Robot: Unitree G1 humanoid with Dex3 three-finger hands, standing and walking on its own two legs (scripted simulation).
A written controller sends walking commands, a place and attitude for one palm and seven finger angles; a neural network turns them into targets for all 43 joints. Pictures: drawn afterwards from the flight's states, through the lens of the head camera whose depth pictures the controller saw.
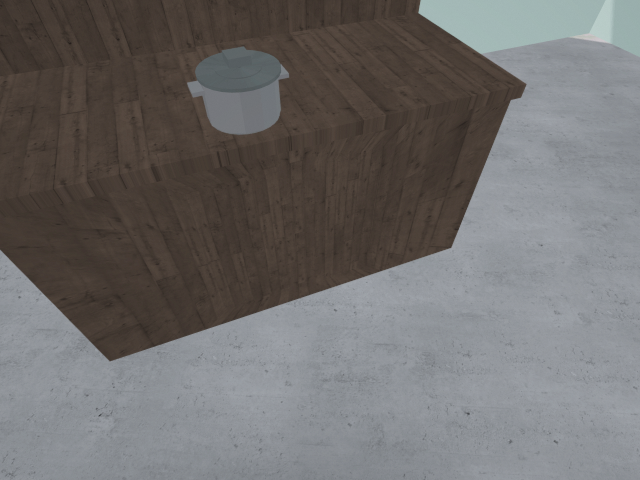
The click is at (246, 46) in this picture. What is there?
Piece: lid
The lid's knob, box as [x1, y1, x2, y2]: [222, 46, 251, 68]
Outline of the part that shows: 243,46 222,50 223,59 229,68 251,64 250,55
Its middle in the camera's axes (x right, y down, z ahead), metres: -0.19 -0.39 +0.84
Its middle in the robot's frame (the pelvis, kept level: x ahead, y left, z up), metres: +0.90 +0.24 +0.10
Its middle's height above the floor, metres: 0.88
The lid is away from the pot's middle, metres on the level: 0.01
